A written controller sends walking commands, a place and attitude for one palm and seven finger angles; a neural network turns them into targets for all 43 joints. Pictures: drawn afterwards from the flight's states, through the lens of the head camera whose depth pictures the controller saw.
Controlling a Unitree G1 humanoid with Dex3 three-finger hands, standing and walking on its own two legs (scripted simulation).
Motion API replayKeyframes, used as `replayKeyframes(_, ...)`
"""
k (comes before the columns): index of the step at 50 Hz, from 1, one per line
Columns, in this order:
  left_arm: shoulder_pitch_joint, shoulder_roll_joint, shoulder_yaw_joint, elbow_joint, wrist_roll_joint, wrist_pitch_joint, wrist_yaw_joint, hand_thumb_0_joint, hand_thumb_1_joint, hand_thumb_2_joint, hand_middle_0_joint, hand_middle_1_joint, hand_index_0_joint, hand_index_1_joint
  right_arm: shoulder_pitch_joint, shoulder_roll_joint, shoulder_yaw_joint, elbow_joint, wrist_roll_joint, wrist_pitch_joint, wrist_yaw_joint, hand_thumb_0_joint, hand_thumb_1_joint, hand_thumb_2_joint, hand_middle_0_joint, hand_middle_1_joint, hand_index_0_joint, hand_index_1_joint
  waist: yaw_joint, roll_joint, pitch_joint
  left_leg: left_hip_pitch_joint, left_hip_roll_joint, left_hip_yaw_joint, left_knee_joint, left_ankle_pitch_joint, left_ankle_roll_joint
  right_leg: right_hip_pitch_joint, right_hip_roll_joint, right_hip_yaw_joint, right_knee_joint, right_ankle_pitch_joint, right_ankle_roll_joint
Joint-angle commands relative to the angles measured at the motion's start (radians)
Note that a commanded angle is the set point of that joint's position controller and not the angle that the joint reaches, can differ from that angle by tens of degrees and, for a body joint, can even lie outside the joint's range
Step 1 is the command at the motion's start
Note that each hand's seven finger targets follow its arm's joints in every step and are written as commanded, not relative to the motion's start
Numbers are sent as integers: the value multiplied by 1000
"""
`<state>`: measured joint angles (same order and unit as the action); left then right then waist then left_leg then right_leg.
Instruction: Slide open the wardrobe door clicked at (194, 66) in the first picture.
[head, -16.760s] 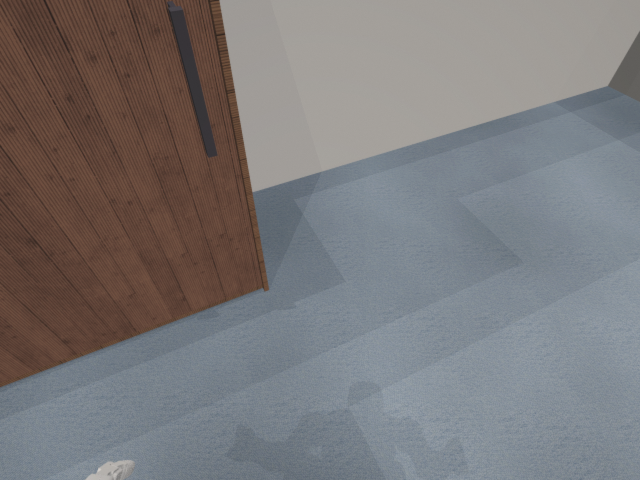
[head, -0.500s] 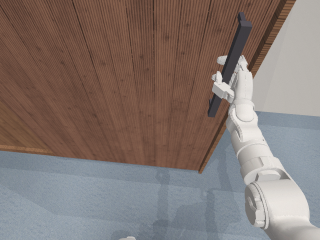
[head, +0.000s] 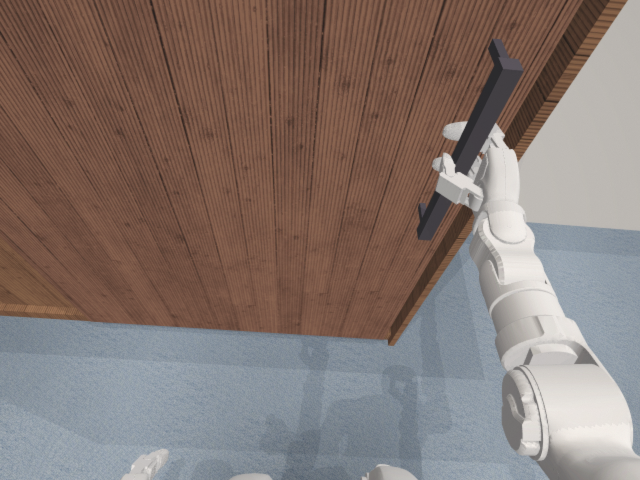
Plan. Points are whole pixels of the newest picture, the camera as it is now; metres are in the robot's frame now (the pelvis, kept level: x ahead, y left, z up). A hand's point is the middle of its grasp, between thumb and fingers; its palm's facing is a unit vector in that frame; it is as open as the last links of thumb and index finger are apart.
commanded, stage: step sideways, sliding the door along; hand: right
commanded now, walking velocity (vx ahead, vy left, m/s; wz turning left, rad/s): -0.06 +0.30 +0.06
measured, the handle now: (454, 158) +0.52 -0.13 +0.10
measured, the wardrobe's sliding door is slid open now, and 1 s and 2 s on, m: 0.02 0.19 0.62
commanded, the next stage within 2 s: none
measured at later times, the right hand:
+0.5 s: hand (411, 171) +0.47 -0.07 +0.11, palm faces +0.36 +0.93 -0.12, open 6.5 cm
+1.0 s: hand (306, 158) +0.47 +0.07 +0.11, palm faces +0.54 +0.83 -0.15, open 6.9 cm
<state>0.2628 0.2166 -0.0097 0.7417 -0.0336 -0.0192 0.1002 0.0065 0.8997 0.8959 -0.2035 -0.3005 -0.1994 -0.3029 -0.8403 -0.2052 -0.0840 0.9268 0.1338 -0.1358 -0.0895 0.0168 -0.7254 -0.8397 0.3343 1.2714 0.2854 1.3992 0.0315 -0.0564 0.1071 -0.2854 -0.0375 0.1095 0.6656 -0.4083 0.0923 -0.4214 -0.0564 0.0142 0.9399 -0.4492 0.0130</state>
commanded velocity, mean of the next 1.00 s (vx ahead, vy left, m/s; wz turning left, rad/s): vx -0.25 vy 0.27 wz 0.18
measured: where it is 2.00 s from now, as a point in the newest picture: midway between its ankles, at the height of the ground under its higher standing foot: (89, 478)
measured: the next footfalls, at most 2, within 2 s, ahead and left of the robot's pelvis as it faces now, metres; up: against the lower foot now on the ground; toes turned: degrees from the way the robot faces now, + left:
left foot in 0.40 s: +0.16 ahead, +0.25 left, +0.00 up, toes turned +0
right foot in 0.60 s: +0.08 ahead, +0.01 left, +0.00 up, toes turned -17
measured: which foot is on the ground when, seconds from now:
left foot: down 0.00-0.14, up 0.16-0.38, down 0.40-0.60, up 0.62-0.84, down 0.86-1.00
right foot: down 0.00-0.42, up 0.44-0.58, down 0.60-0.90, up 0.92-1.00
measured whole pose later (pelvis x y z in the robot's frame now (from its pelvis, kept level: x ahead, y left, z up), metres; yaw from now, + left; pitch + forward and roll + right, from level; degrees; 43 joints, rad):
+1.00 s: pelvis +0.17 +0.33 +0.01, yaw -6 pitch +1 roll -4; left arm 0.03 0.23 0.00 0.58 -0.03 -0.13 0.03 0.01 0.90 0.90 -0.20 -0.30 -0.20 -0.30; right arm -0.14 -0.15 -0.21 0.03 0.14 -0.13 -0.19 -0.01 -0.69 -0.86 0.41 1.29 0.09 1.40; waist -0.09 -0.07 0.25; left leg -0.35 -0.01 0.09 0.60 -0.27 0.12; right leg -0.36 -0.09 0.02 1.06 -0.62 0.06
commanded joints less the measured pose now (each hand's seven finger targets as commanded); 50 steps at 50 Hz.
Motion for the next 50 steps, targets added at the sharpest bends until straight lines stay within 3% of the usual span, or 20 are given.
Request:
replayKeyframes(1,-71,97,38,-137,13,-79,14,0,900,900,-200,-300,-200,-300,-493,73,163,-396,-60,-76,61,0,-900,-900,450,1400,450,1400,-6,177,-344,461,293,-250,-117,1100,84,-163,14,-42,30,-46,-8)
replayKeyframes(4,-75,100,45,-135,26,-76,25,0,900,900,-200,-300,-200,-300,-478,112,203,-484,-60,-104,54,0,-900,-900,450,1400,450,1400,15,157,-428,328,213,-137,-29,989,5,153,-28,-108,-362,283,-11)
replayKeyframes(5,-50,116,55,-131,22,-69,24,0,900,900,-200,-300,-200,-300,-479,141,238,-520,-53,-114,55,0,-900,-900,450,1400,450,1400,40,139,-483,177,170,-104,113,902,-69,385,-92,-52,-485,477,-59)
replayKeyframes(6,-44,160,73,-143,14,-64,10,0,900,900,-200,-300,-200,-300,-476,196,285,-557,-33,-121,63,0,-900,-900,450,1400,450,1400,55,-69,-567,-124,61,-94,365,476,-157,667,-322,213,-482,1027,-184)
replayKeyframes(7,-80,153,68,-169,7,-51,-27,0,900,900,-200,-300,-200,-300,-511,271,338,-587,-16,-125,74,0,-900,-900,450,1400,450,1400,43,-172,-600,-309,34,-199,592,-161,-123,817,-504,408,-419,1267,-271)
replayKeyframes(9,-79,161,94,-153,15,-46,-59,0,900,900,-200,-300,-200,-300,-489,188,282,-614,-39,-114,72,0,-900,-900,450,1400,450,1400,47,-46,-491,-435,75,-237,580,-184,-77,775,-494,338,-376,1138,-260)
replayKeyframes(18,-113,137,74,-231,-15,-85,-44,0,900,900,-200,-300,-200,-300,-317,142,290,-776,-49,-86,73,0,-900,-900,450,1400,450,1400,36,-254,-431,-27,20,0,14,140,-113,502,-268,-47,-324,948,-85)
replayKeyframes(20,-127,115,64,-241,-30,-99,-44,0,900,900,-200,-300,-200,-300,-251,89,254,-817,-62,-87,58,0,-900,-900,450,1400,450,1400,13,-149,-436,131,52,-17,-141,439,-101,394,-198,-87,-207,802,-112)
replayKeyframes(23,-168,87,68,-238,-21,-113,-10,0,900,900,-200,-300,-200,-300,-116,-17,174,-834,-79,-69,36,0,-900,-900,450,1400,450,1400,-32,378,-455,298,311,-304,-131,1292,49,49,24,-64,138,-147,47)
replayKeyframes(25,-168,42,27,-221,-12,-142,-5,0,900,900,-200,-300,-200,-300,-121,48,209,-954,-83,-90,27,0,-900,-900,450,1400,450,1400,-17,251,-450,423,342,-292,-78,1421,69,-43,-2,-14,15,-202,29)
replayKeyframes(28,-154,68,37,-215,-7,-141,1,0,900,900,-200,-300,-200,-300,-105,61,221,-1072,-73,-136,-3,0,-900,-900,450,1400,450,1400,11,184,-520,363,258,-175,89,1284,-3,265,-126,-42,-489,392,15)
replayKeyframes(30,-157,131,89,-252,1,-126,-46,0,900,900,-200,-300,-200,-300,-85,111,253,-1136,-59,-142,32,0,-900,-900,450,1400,450,1400,-12,-75,-620,-224,66,-126,299,18,-111,863,-465,196,-418,1631,-184)
replayKeyframes(31,-150,130,88,-263,6,-128,-81,0,900,900,-200,-300,-200,-300,-68,162,263,-1095,-89,-129,39,0,-900,-900,450,1400,450,1400,-18,-129,-546,-333,26,-142,303,-159,-97,930,-462,109,-405,1649,-193)
replayKeyframes(32,-155,115,88,-275,13,-133,-86,0,900,900,-200,-300,-200,-300,-59,191,286,-1087,-93,-131,37,0,-900,-900,450,1400,450,1400,-7,-253,-511,-354,53,-151,267,-157,-94,922,-440,75,-364,1620,-184)
replayKeyframes(41,-190,95,53,-328,7,-160,-94,0,900,900,-200,-300,-200,-300,195,51,200,-1203,-101,-120,32,0,-900,-900,450,1400,450,1400,-23,-266,-357,-33,29,-9,-61,231,-122,619,-326,-175,-327,1143,-45)
replayKeyframes(43,-194,80,43,-327,-7,-166,-91,0,900,900,-200,-300,-200,-300,253,13,182,-1266,-105,-126,28,0,-900,-900,450,1400,450,1400,-29,-187,-341,82,35,8,-174,506,-125,508,-259,-191,-193,980,-71)
replayKeyframes(45,-226,69,67,-353,-8,-149,-77,0,900,900,-200,-300,-200,-300,409,-87,100,-1242,-102,-119,26,0,-900,-900,450,1400,450,1400,-79,436,-428,313,283,-401,-179,1562,-53,107,47,-141,231,-232,44)
replayKeyframes(46,-212,64,55,-345,9,-148,-68,0,900,900,-200,-300,-200,-300,471,-81,99,-1267,-96,-118,23,0,-900,-900,450,1400,450,1400,-83,404,-430,288,320,-377,-174,1610,-134,77,59,-9,309,-306,33)
replayKeyframes(48,-231,2,2,-289,7,-171,-69,0,900,900,-200,-300,-200,-300,486,-29,109,-1406,-98,-163,-3,0,-900,-900,450,1400,450,1400,-58,151,-458,601,345,-398,-117,1603,8,-146,24,42,188,-254,40)
replayKeyframes(50,-204,20,14,-280,3,-155,-65,0,900,900,-200,-300,-200,-300,528,-19,101,-1424,-99,-191,-36,0,-900,-900,450,1400,450,1400,-62,222,-517,674,321,-391,-104,1646,29,-128,47,15,151,-200,53)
